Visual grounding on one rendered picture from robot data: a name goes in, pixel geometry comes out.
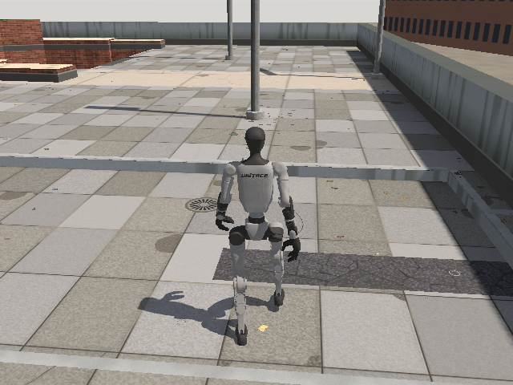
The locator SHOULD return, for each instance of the right robot forearm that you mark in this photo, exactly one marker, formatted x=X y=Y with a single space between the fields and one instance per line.
x=290 y=220

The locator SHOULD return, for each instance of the left robot forearm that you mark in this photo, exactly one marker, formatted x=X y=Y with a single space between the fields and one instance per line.
x=221 y=209

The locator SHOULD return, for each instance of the left robot hand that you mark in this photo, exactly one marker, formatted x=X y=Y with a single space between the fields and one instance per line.
x=226 y=219

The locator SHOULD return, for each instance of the robot right shin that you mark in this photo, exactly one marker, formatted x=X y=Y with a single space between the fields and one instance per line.
x=278 y=271

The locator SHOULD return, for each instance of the robot torso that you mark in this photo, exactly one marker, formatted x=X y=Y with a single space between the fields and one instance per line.
x=255 y=186

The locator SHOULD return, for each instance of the left robot upper arm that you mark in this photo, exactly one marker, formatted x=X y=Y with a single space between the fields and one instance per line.
x=227 y=180

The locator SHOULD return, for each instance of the right robot hand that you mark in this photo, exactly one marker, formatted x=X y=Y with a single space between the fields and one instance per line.
x=296 y=248

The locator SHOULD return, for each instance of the right robot upper arm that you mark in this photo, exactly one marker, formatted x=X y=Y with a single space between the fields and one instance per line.
x=283 y=183

